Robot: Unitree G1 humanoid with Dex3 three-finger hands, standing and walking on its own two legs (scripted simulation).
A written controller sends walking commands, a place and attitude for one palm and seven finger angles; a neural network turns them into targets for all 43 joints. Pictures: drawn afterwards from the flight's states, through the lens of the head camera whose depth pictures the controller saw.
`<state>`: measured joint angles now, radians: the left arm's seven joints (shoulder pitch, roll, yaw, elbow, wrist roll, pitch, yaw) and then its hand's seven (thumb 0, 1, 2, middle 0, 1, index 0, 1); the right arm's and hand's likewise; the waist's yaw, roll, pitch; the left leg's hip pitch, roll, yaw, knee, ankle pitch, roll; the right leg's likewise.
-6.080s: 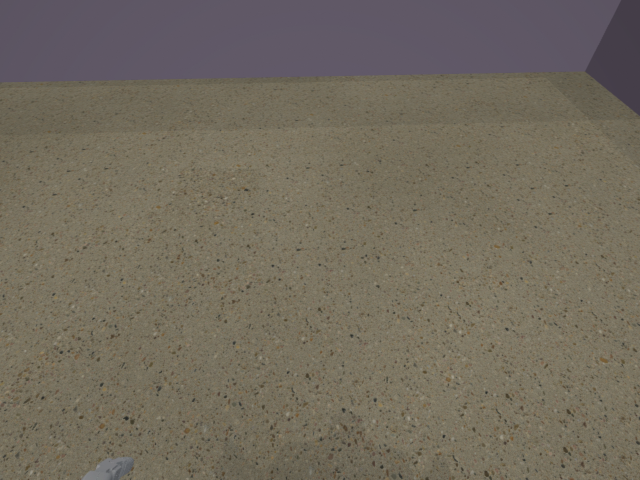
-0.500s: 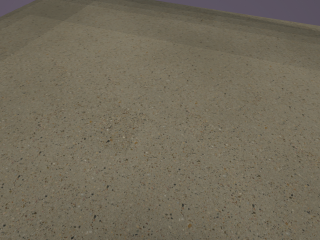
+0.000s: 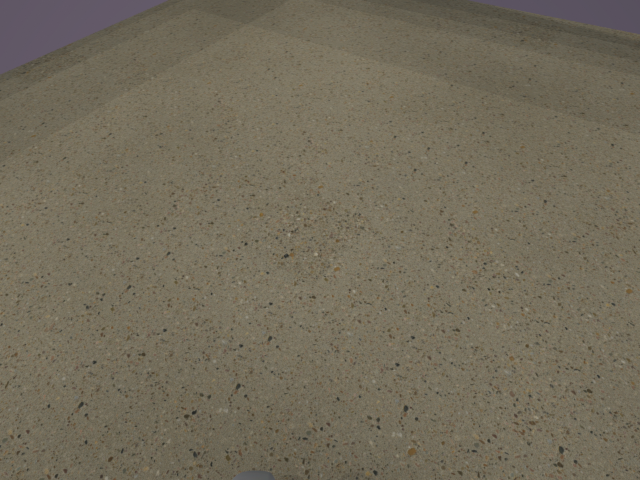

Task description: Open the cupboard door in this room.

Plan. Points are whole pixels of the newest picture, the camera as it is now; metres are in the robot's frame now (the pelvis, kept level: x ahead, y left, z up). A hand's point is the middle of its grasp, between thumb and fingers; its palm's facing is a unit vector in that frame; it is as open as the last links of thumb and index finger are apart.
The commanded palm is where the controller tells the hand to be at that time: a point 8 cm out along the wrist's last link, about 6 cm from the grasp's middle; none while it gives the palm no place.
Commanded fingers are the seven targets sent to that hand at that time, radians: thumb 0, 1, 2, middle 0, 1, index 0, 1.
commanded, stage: turn or walk to find it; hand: left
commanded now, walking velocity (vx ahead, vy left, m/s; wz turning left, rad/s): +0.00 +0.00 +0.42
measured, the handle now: out of the picture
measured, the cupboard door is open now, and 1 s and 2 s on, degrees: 0 0 0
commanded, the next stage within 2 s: none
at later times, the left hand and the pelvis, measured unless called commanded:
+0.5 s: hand out of the picture +0.02 +0.25 -0.16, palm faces +0.21 -0.94 -0.27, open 7.4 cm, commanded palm none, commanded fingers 0.00 0.90 0.90 -0.20 -0.30 -0.20 -0.30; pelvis -0.03 +0.03 +0.00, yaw +10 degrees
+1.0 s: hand out of the picture -0.10 +0.18 -0.16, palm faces +0.45 -0.86 -0.25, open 7.4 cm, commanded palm none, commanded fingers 0.00 0.90 0.90 -0.20 -0.30 -0.20 -0.30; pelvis -0.06 -0.01 +0.00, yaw +25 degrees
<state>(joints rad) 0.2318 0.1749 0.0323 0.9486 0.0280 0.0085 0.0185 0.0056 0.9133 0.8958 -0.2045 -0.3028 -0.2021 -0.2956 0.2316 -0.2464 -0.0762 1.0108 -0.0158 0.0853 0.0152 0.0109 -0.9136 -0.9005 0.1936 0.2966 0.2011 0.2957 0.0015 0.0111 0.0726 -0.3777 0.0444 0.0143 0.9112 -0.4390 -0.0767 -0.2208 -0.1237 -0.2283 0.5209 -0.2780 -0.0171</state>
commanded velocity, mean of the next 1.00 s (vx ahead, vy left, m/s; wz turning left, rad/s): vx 0.00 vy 0.00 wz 0.42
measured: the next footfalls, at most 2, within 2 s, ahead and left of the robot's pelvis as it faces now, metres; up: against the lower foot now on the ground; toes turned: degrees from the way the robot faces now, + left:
left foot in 0.10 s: +0.02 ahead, +0.14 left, +0.00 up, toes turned +7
right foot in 0.58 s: +0.03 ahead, -0.09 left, +0.00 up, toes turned +9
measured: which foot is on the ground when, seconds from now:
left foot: up 0.00-0.08, down 0.10-0.58, up 0.60-1.00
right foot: down 0.00-0.10, up 0.12-0.56, down 0.58-1.00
